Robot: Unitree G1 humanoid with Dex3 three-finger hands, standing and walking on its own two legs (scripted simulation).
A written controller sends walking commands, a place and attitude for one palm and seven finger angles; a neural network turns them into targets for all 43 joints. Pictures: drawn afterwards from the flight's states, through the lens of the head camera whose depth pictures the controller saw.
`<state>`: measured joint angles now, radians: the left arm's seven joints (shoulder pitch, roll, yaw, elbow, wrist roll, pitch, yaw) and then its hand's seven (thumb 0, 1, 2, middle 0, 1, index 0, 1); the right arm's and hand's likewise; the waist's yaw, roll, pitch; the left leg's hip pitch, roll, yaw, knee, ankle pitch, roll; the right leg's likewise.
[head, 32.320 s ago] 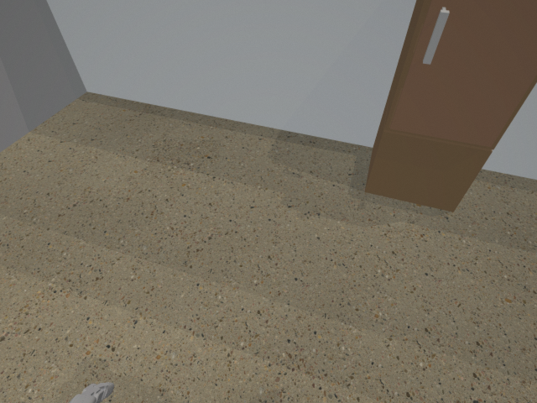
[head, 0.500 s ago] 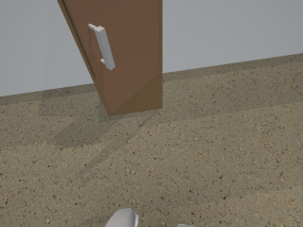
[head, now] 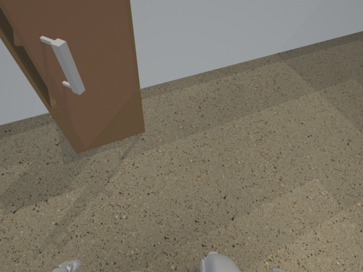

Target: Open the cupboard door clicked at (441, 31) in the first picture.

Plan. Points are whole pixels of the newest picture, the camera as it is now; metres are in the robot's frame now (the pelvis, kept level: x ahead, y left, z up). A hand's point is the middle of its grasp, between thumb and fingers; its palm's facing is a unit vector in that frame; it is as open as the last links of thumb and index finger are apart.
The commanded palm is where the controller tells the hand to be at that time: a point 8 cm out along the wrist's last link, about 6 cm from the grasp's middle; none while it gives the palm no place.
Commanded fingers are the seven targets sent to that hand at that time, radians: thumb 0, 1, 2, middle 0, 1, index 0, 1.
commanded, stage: walk to a spot facing it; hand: left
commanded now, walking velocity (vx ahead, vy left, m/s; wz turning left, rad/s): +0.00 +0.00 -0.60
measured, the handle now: (63, 66) +0.57 +0.39 +0.05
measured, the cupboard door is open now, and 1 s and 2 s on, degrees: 40 40 40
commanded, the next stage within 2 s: turn to face it in 1.90 s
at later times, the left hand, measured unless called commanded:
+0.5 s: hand (126, 250) +0.17 +0.16 -0.19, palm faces -0.33 -0.92 -0.20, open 7.4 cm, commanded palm none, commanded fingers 0.00 0.90 0.90 -0.20 -0.30 -0.20 -0.30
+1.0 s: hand (203, 190) +0.35 -0.04 -0.16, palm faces -0.63 -0.75 -0.22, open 7.4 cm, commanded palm none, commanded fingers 0.00 0.90 0.90 -0.20 -0.30 -0.20 -0.30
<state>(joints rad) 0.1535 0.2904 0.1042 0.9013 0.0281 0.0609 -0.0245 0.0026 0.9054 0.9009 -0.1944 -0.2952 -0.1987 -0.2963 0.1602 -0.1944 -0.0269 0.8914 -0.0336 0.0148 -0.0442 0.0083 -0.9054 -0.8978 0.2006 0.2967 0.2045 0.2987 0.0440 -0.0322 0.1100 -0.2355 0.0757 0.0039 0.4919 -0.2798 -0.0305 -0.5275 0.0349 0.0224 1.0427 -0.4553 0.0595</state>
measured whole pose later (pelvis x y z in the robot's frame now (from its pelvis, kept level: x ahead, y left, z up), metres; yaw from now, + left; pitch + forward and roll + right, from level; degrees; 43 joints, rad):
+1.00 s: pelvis +0.15 -0.12 -0.01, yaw -38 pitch +1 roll +0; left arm 0.14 0.22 0.06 0.93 0.02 -0.03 -0.02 0.00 0.91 0.90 -0.19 -0.30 -0.20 -0.30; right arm 0.30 -0.22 -0.05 1.00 -0.02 0.01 0.00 0.02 -0.91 -0.90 0.20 0.30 0.20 0.30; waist -0.04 0.00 0.10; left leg -0.48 0.15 0.07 1.14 -0.40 -0.07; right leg -0.28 0.02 -0.06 0.54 -0.27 -0.05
